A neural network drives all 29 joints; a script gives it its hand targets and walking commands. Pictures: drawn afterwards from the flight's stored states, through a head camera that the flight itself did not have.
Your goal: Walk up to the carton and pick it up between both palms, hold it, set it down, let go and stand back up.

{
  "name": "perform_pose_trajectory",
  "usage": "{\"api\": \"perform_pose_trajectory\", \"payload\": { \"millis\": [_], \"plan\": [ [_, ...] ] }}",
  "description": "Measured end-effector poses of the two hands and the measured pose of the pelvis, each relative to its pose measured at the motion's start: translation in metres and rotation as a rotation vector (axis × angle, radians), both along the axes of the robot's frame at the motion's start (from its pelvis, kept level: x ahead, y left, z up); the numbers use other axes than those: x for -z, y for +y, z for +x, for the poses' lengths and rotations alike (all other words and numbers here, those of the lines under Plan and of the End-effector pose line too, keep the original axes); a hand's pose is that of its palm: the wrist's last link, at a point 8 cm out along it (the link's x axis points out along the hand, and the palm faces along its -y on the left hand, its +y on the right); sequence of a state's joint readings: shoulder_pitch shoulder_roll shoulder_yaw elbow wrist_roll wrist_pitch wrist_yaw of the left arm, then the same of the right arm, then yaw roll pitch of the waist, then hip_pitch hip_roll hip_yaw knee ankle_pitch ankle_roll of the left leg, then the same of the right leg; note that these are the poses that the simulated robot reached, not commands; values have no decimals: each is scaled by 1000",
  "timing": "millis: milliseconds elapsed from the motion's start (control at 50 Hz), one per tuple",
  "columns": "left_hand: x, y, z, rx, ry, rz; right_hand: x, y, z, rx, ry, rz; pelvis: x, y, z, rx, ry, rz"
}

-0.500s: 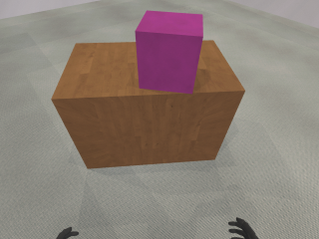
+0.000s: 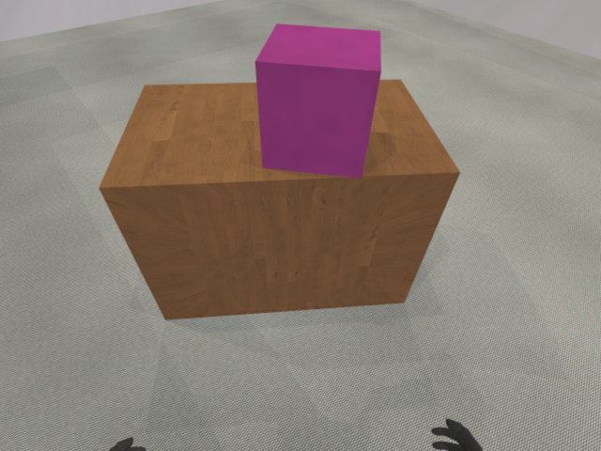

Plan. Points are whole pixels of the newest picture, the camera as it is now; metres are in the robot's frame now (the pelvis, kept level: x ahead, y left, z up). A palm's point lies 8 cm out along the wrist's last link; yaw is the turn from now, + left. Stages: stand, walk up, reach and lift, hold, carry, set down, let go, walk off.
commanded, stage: stand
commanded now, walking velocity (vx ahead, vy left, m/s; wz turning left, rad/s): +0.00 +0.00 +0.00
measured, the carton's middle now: (319, 101) +0.91 -0.06 +0.03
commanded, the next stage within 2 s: walk up in 0.22 s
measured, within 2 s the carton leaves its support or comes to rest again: neither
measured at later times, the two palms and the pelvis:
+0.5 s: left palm out of the picture +0.10 +0.27 -0.10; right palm out of the picture +0.11 -0.24 -0.10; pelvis +0.00 +0.00 +0.00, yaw +0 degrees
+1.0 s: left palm out of the picture +0.11 +0.27 -0.08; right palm (516, 426) +0.19 -0.31 -0.10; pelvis +0.10 -0.04 +0.01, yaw +0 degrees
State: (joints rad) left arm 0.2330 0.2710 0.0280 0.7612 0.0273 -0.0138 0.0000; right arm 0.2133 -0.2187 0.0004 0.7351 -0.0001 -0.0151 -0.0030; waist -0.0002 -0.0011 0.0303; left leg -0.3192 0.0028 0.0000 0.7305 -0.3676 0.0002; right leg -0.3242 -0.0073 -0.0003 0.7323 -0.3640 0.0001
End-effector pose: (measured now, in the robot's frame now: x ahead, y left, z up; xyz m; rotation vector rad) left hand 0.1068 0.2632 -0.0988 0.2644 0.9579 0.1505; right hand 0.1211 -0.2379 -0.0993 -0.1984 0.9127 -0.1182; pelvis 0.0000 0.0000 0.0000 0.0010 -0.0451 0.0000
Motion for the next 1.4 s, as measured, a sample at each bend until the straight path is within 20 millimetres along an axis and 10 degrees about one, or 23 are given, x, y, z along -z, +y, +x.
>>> {"api": "perform_pose_trajectory", "payload": {
  "millis": [460, 660, 960, 1200, 1400],
  "plan": [
    [3, 3, -7, -3, 28, -1, 2, -1, -7, 2, 21, -1, -1, 0, -1, 0, 2, -1],
    [-11, 15, 9, -13, 50, 101, 11, -56, -19, -3, 105, -42, 2, -30, 24, 2, 28, 38],
    [-27, 2, -6, -41, 203, 130, 2, -81, 54, -21, 111, -45, -12, -48, 88, -2, 32, 29],
    [16, 36, 62, -43, 185, 55, 1, -43, 125, -49, 64, -110, 9, -5, 146, -20, 3, -25],
    [4, 35, 149, -4, 39, 22, -26, -47, 143, -32, 52, -149, -5, -3, 176, -14, -32, -22]
  ]
}}
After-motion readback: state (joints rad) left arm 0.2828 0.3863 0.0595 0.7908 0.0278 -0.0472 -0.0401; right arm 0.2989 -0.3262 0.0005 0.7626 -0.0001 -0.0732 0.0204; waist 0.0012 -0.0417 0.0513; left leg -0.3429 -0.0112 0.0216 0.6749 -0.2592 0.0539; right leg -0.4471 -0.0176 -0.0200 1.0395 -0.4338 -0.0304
